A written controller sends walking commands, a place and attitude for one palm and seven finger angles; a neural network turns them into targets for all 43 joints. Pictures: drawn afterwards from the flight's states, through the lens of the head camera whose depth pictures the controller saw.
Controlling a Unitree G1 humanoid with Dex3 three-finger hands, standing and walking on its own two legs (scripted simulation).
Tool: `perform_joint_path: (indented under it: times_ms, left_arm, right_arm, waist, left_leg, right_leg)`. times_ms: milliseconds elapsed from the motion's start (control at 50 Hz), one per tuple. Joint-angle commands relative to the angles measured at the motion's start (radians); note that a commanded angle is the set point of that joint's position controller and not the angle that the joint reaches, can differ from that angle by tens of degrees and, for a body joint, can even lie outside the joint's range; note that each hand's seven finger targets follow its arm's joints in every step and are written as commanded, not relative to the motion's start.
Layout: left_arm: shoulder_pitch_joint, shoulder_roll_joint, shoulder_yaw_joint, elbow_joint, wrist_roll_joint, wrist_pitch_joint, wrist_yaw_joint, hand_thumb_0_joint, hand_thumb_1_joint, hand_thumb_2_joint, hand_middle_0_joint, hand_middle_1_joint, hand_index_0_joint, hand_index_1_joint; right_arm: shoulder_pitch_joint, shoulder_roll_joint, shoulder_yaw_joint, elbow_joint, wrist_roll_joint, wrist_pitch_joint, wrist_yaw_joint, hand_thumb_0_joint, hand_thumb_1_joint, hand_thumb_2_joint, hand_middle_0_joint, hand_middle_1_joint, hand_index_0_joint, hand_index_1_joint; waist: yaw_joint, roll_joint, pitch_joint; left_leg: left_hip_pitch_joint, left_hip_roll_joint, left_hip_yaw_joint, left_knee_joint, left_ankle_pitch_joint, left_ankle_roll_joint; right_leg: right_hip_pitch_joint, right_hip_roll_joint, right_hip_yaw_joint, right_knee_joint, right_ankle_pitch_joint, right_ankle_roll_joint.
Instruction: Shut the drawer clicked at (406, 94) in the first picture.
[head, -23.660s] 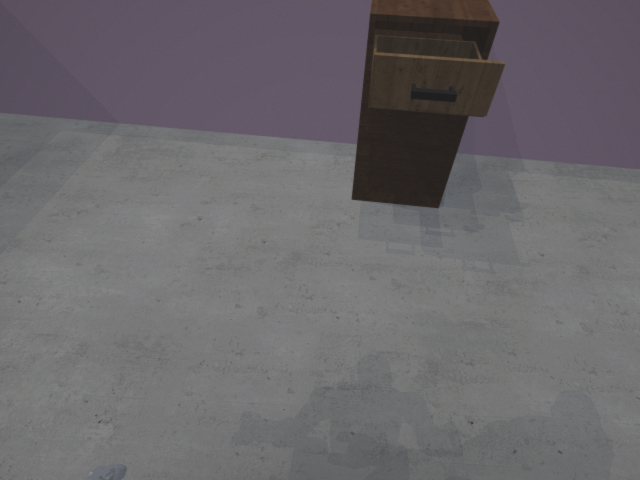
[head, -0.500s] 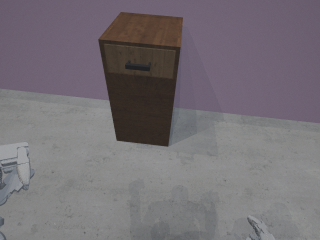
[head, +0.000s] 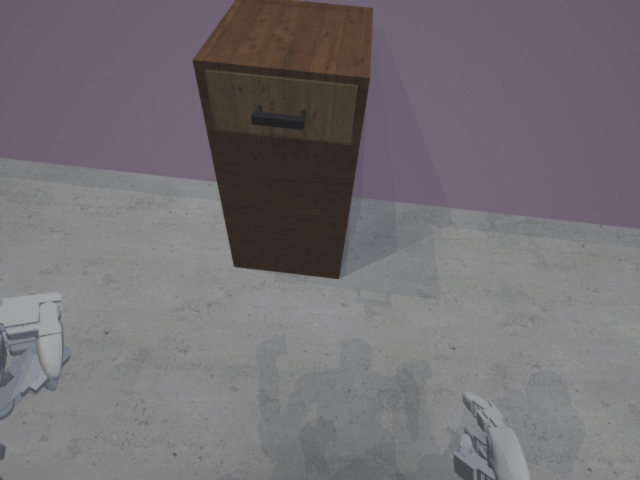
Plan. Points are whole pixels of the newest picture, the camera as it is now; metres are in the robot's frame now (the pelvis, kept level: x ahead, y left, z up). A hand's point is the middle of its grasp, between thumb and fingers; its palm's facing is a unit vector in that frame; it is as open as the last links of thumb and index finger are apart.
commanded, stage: stop stepping back and stand still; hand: left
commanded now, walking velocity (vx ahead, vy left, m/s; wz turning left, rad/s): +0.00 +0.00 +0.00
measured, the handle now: (279, 115) +0.91 +0.14 -0.06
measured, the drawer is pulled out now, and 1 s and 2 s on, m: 0.00 0.00 0.00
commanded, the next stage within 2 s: let the arm hang, fingers relaxed in 0.24 s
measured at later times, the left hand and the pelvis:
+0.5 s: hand (127, 447) +0.17 +0.25 -0.07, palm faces +0.07 -0.91 -0.40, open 3.1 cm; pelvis -0.01 +0.01 -0.01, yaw +1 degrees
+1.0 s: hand out of the picture -0.04 +0.21 -0.17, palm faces +0.02 -0.96 -0.26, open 6.2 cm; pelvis -0.01 +0.00 +0.00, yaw +1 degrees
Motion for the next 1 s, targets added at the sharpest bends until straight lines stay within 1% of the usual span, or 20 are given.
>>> perform_joint_path:
  times_ms: [0, 140, 220, 260, 300, 320, 340, 360, 400, 440, 480, 540, 560, 680, 700, 740, 800, 860, 920, 980]
  left_arm:
    - [0.040, 0.142, 0.122, -0.221, -0.008, -0.066, 0.020, 0.000, 0.900, 0.900, -1.400, -1.600, -1.400, -1.600]
    - [0.017, 0.132, 0.116, -0.192, -0.012, -0.068, 0.019, 0.000, 0.900, 0.900, -1.400, -1.600, -1.400, -1.600]
    - [0.000, 0.135, 0.113, -0.196, -0.007, -0.068, 0.021, 0.000, 0.900, 0.900, -1.400, -1.600, -1.400, -1.600]
    - [0.001, 0.129, 0.107, -0.185, -0.006, -0.067, 0.021, 0.000, 0.900, 0.900, -1.400, -1.600, -1.400, -1.600]
    - [-0.009, 0.128, 0.105, -0.184, -0.004, -0.066, 0.022, 0.000, 0.900, 0.900, -1.400, -1.600, -1.400, -1.600]
    - [-0.139, 0.021, -0.291, 0.668, 0.065, 0.053, -0.114, 0.000, 0.900, 0.900, -1.400, -1.600, -1.400, -1.600]
    - [-0.169, 0.033, -0.228, 0.684, 0.069, 0.151, -0.138, 0.000, 0.900, 0.900, -1.360, -1.557, -1.360, -1.557]
    - [-0.183, 0.007, -0.233, 0.718, 0.072, 0.174, -0.138, 0.000, 0.900, 0.900, -1.320, -1.513, -1.320, -1.513]
    - [-0.243, 0.000, -0.253, 0.823, 0.071, 0.187, -0.138, 0.000, 0.900, 0.900, -1.240, -1.427, -1.240, -1.427]
    - [-0.305, 0.016, -0.267, 0.949, 0.072, 0.192, -0.135, 0.000, 0.900, 0.900, -1.160, -1.340, -1.160, -1.340]
    - [-0.352, 0.022, -0.283, 1.093, 0.067, 0.201, -0.130, 0.000, 0.900, 0.900, -1.080, -1.253, -1.080, -1.253]
    - [-0.371, -0.001, -0.309, 1.277, 0.058, 0.210, -0.126, 0.000, 0.900, 0.900, -0.960, -1.123, -0.960, -1.123]
    - [-0.364, -0.005, -0.314, 1.327, 0.056, 0.210, -0.126, 0.000, 0.900, 0.900, -0.920, -1.080, -0.920, -1.080]
    - [-0.329, -0.024, -0.312, 1.524, 0.049, 0.199, -0.125, 0.000, 0.900, 0.900, -0.680, -0.820, -0.680, -0.820]
    - [-0.328, -0.023, -0.315, 1.545, 0.047, 0.198, -0.125, 0.000, 0.900, 0.900, -0.640, -0.777, -0.640, -0.777]
    - [-0.326, -0.026, -0.318, 1.580, 0.046, 0.196, -0.124, 0.000, 0.900, 0.900, -0.560, -0.690, -0.560, -0.690]
    - [-0.322, -0.036, -0.324, 1.623, 0.043, 0.198, -0.121, 0.000, 0.900, 0.900, -0.440, -0.560, -0.440, -0.560]
    - [-0.309, -0.044, -0.326, 1.651, 0.044, 0.201, -0.118, 0.000, 0.900, 0.900, -0.320, -0.430, -0.320, -0.430]
    - [-0.306, -0.046, -0.324, 1.662, 0.045, 0.201, -0.116, 0.000, 0.900, 0.900, -0.200, -0.300, -0.200, -0.300]
    - [-0.311, -0.059, -0.324, 1.668, 0.045, 0.201, -0.114, 0.000, 0.900, 0.900, -0.200, -0.300, -0.200, -0.300]
  right_arm:
    - [-0.074, -0.138, -0.060, -0.157, 0.006, -0.044, -0.008, 0.000, -0.900, -0.900, 0.200, 0.300, 0.200, 0.300]
    - [-0.082, -0.140, -0.063, -0.158, 0.008, -0.039, -0.016, 0.000, -0.900, -0.900, 0.200, 0.300, 0.200, 0.300]
    - [-0.084, -0.142, -0.066, -0.155, 0.007, -0.042, -0.019, 0.000, -0.900, -0.900, 0.200, 0.300, 0.200, 0.300]
    - [-0.080, -0.142, -0.065, -0.153, 0.007, -0.042, -0.019, 0.000, -0.900, -0.900, 0.200, 0.300, 0.200, 0.300]
    - [-0.081, -0.143, -0.064, -0.153, 0.006, -0.042, -0.018, 0.000, -0.900, -0.900, 0.200, 0.300, 0.200, 0.300]
    - [-0.123, -0.282, -0.116, 0.109, 0.023, -0.113, 0.077, 0.000, -0.900, -0.900, 0.200, 0.300, 0.200, 0.300]
    - [-0.029, -0.294, -0.125, 0.104, 0.023, -0.028, 0.088, 0.000, -0.900, -0.900, 0.200, 0.300, 0.200, 0.300]
    - [-0.005, -0.245, -0.110, 0.094, 0.015, 0.005, 0.088, 0.000, -0.900, -0.900, 0.200, 0.300, 0.200, 0.300]
    - [-0.017, -0.237, -0.089, 0.090, -0.002, 0.034, 0.084, 0.000, -0.900, -0.900, 0.200, 0.300, 0.200, 0.300]
    - [-0.024, -0.239, -0.083, 0.110, -0.013, 0.053, 0.082, 0.000, -0.900, -0.900, 0.200, 0.300, 0.200, 0.300]
    - [-0.033, -0.231, -0.075, 0.146, -0.019, 0.073, 0.079, 0.000, -0.900, -0.900, 0.200, 0.300, 0.200, 0.300]
    - [-0.021, -0.195, -0.056, 0.217, -0.019, 0.089, 0.074, 0.000, -0.900, -0.900, 0.200, 0.300, 0.200, 0.300]
    - [-0.013, -0.181, -0.051, 0.239, -0.018, 0.092, 0.072, 0.000, -0.900, -0.900, 0.200, 0.300, 0.200, 0.300]
    - [0.068, -0.156, -0.057, 0.354, -0.014, 0.099, 0.055, 0.000, -0.900, -0.900, 0.200, 0.300, 0.200, 0.300]
    - [0.080, -0.153, -0.058, 0.371, -0.013, 0.100, 0.053, 0.000, -0.900, -0.900, 0.200, 0.300, 0.200, 0.300]
    - [0.111, -0.153, -0.061, 0.398, -0.009, 0.100, 0.050, 0.000, -0.900, -0.900, 0.200, 0.300, 0.200, 0.300]
    - [0.141, -0.147, -0.060, 0.436, -0.007, 0.101, 0.046, 0.000, -0.900, -0.900, 0.200, 0.300, 0.200, 0.300]
    - [0.157, -0.130, -0.060, 0.460, -0.008, 0.105, 0.045, 0.000, -0.900, -0.900, 0.200, 0.300, 0.200, 0.300]
    - [0.174, -0.130, -0.063, 0.473, -0.007, 0.105, 0.045, 0.000, -0.900, -0.900, 0.200, 0.300, 0.200, 0.300]
    - [0.175, -0.115, -0.060, 0.486, -0.010, 0.101, 0.044, 0.000, -0.900, -0.900, 0.200, 0.300, 0.200, 0.300]
  waist:
    - [0.009, 0.113, -0.147]
    - [0.006, 0.085, -0.110]
    - [0.008, 0.098, -0.115]
    - [0.008, 0.072, -0.115]
    - [0.008, 0.080, -0.108]
    - [-0.040, 0.069, -0.040]
    - [-0.020, 0.057, -0.094]
    - [-0.016, -0.002, -0.125]
    - [-0.005, -0.083, -0.098]
    - [0.002, -0.134, -0.087]
    - [0.004, -0.090, -0.058]
    - [0.009, 0.069, -0.026]
    - [0.012, 0.105, -0.021]
    - [0.009, 0.160, -0.049]
    - [0.008, 0.151, -0.046]
    - [0.005, 0.058, -0.041]
    - [0.002, 0.060, -0.007]
    - [0.005, 0.031, 0.030]
    - [0.004, 0.011, 0.028]
    - [0.004, 0.016, 0.045]
  left_leg:
    - [0.021, 0.083, -0.092, -0.092, 0.242, -0.004]
    - [0.005, 0.080, -0.093, -0.111, 0.158, -0.004]
    - [0.003, 0.079, -0.092, -0.123, 0.108, 0.000]
    - [0.007, 0.075, -0.091, -0.118, 0.109, -0.001]
    - [0.000, 0.074, -0.092, -0.130, 0.077, -0.001]
    - [-0.008, 0.101, -0.090, 0.048, 0.246, 0.000]
    - [0.003, 0.101, -0.095, 0.033, 0.267, -0.003]
    - [-0.003, 0.107, -0.115, 0.035, 0.219, 0.015]
    - [-0.061, 0.106, -0.149, 0.010, 0.130, 0.044]
    - [-0.068, 0.088, -0.149, -0.004, 0.126, 0.043]
    - [-0.057, 0.076, -0.140, -0.030, 0.108, 0.036]
    - [-0.061, 0.085, -0.146, -0.101, 0.040, 0.027]
    - [-0.066, 0.082, -0.148, -0.117, 0.004, 0.025]
    - [-0.016, 0.083, -0.132, -0.133, -0.050, 0.022]
    - [-0.013, 0.084, -0.134, -0.135, -0.052, 0.021]
    - [0.011, 0.091, -0.129, -0.127, -0.014, 0.023]
    - [0.018, 0.096, -0.134, -0.140, -0.017, 0.024]
    - [0.006, 0.091, -0.129, -0.148, -0.041, 0.025]
    - [0.006, 0.089, -0.126, -0.149, -0.054, 0.027]
    - [0.001, 0.088, -0.128, -0.158, -0.048, 0.025]
  right_leg:
    - [0.098, -0.040, 0.051, -0.010, 0.230, -0.005]
    - [0.073, -0.044, 0.061, -0.040, 0.176, -0.003]
    - [0.072, -0.043, 0.064, -0.050, 0.147, -0.003]
    - [0.070, -0.043, 0.067, -0.056, 0.148, -0.003]
    - [0.064, -0.041, 0.066, -0.061, 0.121, -0.001]
    - [-0.121, -0.105, 0.026, 0.060, 0.194, -0.023]
    - [-0.107, -0.125, 0.080, 0.030, 0.151, -0.026]
    - [-0.105, -0.107, 0.058, 0.049, 0.083, -0.032]
    - [-0.087, -0.089, 0.064, 0.055, 0.020, -0.036]
    - [-0.055, -0.098, 0.093, 0.037, 0.032, -0.048]
    - [-0.052, -0.102, 0.109, 0.012, 0.022, -0.050]
    - [-0.033, -0.090, 0.107, -0.021, -0.058, -0.041]
    - [-0.022, -0.087, 0.110, -0.033, -0.067, -0.040]
    - [0.009, -0.093, 0.109, -0.096, -0.060, -0.057]
    - [0.009, -0.092, 0.107, -0.098, -0.058, -0.059]
    - [0.001, -0.098, 0.097, -0.109, -0.046, -0.058]
    - [-0.021, -0.095, 0.089, -0.113, -0.061, -0.058]
    - [-0.035, -0.097, 0.088, -0.121, -0.090, -0.058]
    - [-0.038, -0.095, 0.092, -0.122, -0.112, -0.057]
    - [-0.046, -0.094, 0.089, -0.116, -0.105, -0.055]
